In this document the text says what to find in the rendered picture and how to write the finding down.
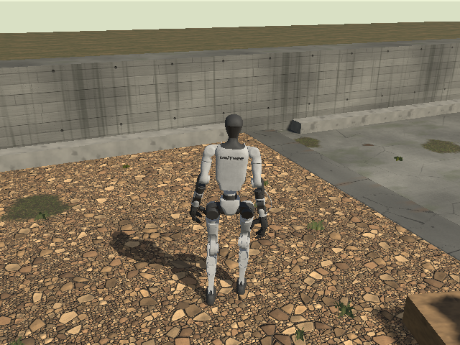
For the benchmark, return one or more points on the left robot foot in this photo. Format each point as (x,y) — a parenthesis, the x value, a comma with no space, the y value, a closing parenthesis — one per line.
(210,299)

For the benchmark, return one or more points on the robot right hand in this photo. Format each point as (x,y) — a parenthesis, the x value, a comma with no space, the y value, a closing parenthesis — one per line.
(264,225)

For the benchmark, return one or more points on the robot left forearm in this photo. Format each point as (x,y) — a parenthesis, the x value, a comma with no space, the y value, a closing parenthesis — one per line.
(198,193)

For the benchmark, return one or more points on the robot left upper arm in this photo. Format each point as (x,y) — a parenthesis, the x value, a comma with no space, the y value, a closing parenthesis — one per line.
(208,152)

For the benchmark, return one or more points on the robot right upper arm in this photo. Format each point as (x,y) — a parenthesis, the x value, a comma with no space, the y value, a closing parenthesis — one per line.
(256,163)

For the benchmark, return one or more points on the robot head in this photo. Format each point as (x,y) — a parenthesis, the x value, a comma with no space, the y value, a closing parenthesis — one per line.
(233,124)

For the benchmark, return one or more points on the robot left hand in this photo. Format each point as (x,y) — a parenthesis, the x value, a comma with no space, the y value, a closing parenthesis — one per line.
(194,213)

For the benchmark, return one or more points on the robot right forearm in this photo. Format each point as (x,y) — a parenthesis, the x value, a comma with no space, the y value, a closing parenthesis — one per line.
(260,200)

